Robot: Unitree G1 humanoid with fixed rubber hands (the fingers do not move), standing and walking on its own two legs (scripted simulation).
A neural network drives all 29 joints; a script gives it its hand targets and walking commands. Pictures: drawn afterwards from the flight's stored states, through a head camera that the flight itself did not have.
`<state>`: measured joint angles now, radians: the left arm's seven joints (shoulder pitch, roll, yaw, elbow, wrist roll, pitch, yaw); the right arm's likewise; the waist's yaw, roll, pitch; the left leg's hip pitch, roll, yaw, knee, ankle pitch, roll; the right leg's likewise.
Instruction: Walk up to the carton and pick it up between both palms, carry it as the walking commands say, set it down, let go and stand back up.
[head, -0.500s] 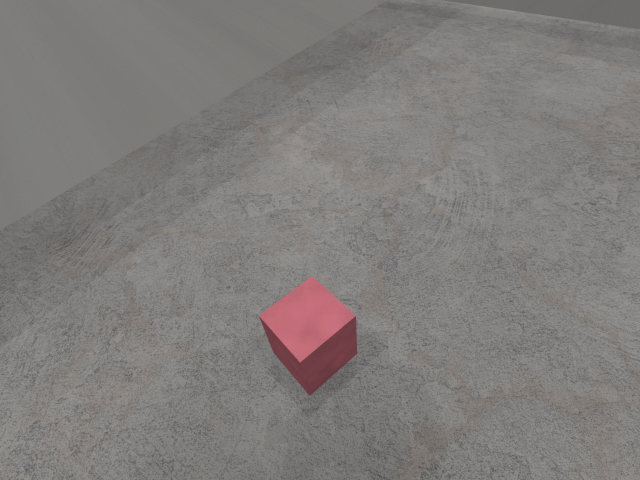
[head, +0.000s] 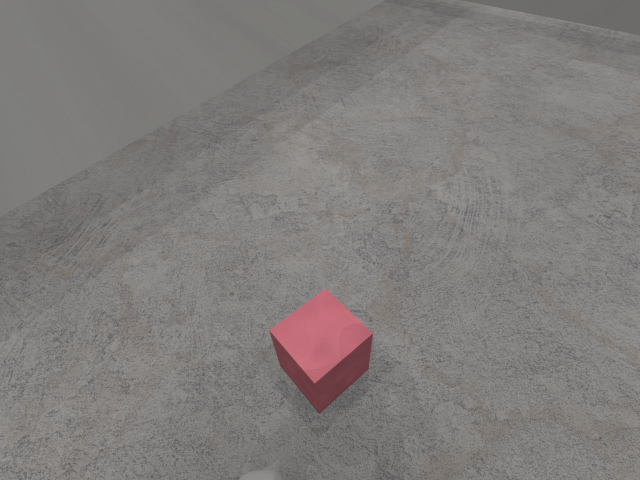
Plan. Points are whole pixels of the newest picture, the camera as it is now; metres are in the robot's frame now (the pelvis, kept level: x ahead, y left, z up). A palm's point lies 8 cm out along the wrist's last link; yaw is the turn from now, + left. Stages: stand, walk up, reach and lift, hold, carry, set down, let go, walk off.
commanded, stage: walk up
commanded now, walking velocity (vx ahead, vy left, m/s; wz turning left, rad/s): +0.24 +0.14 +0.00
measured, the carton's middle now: (322, 351) +0.56 +0.02 -0.63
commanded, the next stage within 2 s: none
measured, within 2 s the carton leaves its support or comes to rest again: neither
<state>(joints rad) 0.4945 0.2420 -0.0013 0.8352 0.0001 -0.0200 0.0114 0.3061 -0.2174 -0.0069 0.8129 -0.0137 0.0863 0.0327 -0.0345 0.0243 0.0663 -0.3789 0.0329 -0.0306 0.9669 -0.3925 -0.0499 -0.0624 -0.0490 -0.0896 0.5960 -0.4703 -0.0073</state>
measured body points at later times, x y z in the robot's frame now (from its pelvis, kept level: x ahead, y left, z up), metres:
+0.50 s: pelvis +0.06 +0.08 +0.02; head +0.07 +0.13 +0.47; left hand +0.15 +0.30 -0.14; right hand +0.08 -0.19 -0.08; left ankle +0.06 +0.16 -0.72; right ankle +0.01 -0.08 -0.63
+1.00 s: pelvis +0.05 -0.07 +0.02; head +0.05 -0.11 +0.47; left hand +0.17 +0.18 -0.08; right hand +0.07 -0.30 -0.14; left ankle +0.00 +0.14 -0.67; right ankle +0.14 -0.10 -0.72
